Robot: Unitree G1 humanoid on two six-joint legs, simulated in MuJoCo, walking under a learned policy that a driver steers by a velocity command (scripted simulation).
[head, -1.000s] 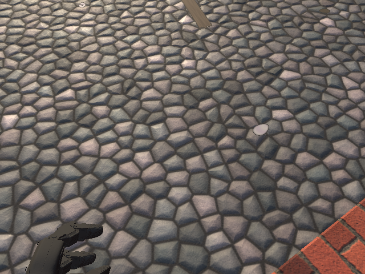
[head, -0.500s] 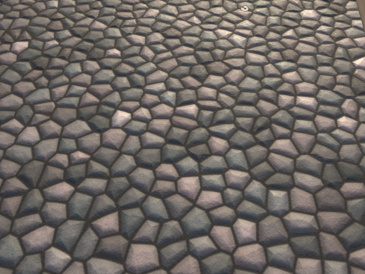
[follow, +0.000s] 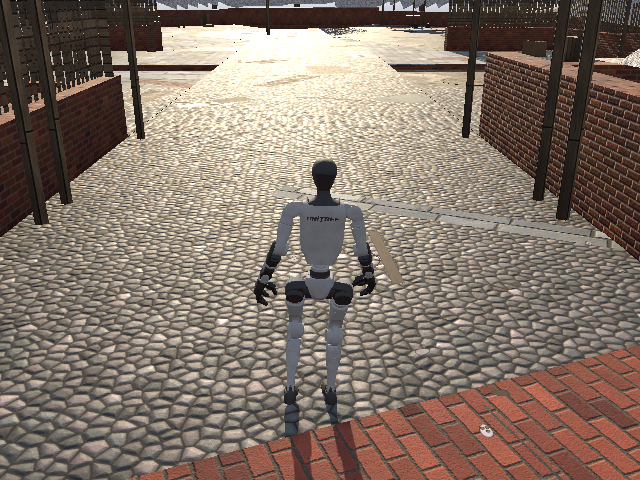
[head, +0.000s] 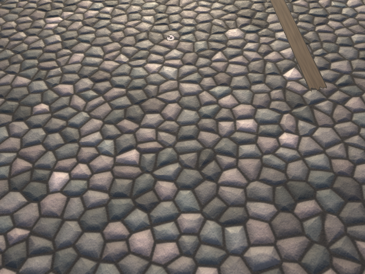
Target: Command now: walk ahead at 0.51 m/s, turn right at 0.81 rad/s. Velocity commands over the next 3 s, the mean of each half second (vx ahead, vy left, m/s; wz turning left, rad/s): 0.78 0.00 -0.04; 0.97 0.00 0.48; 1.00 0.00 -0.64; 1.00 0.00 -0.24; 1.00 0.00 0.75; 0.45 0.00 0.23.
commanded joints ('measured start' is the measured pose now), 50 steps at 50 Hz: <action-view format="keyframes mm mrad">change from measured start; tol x32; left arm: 1 24 184 49 -53 -2 -21 -3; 26 -422 46 -53 -288 25 -105 -41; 32 183 336 36 -152 74 -122 42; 50 93 267 -8 55 3 -149 15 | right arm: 1 -25 -79 -15 -58 -1 -22 8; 26 343 -193 -66 34 32 -83 -2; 46 -156 -58 29 -216 3 -63 92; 50 317 -186 -24 -83 -14 -60 23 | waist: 1 -4 -89 -60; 15 -122 248 34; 31 178 -53 -240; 45 -42 -74 144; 50 -324 -84 -164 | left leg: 1 -70 -5 -7 -126 43 -36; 12 295 16 82 -544 155 67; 16 506 401 -721 -855 -388 294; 25 307 141 -385 -816 40 250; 30 41 56 -298 -462 472 175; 33 -398 4 -76 287 -54 138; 41 -473 80 -81 145 171 108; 50 586 -34 91 -361 211 181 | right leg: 1 137 -197 417 -300 -463 -107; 12 -60 -195 347 -204 -441 -59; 17 -553 -107 5 402 -140 83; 30 491 -71 -67 2 -41 123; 33 688 -561 655 -220 -705 -16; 46 150 -323 -138 -500 403 -23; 50 139 -303 -155 208 969 4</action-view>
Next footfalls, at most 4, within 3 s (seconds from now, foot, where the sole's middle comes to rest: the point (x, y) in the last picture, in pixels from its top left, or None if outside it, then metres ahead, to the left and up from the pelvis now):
0.26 left None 0.12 0.13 -0.78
0.62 right None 0.37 -0.12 -0.78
1.02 left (152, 216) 0.71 0.22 -0.78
1.46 right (175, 130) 1.16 0.15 -0.78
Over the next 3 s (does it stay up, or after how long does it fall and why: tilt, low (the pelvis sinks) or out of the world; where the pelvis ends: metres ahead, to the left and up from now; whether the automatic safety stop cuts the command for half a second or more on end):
stays up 2.29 0.16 0.00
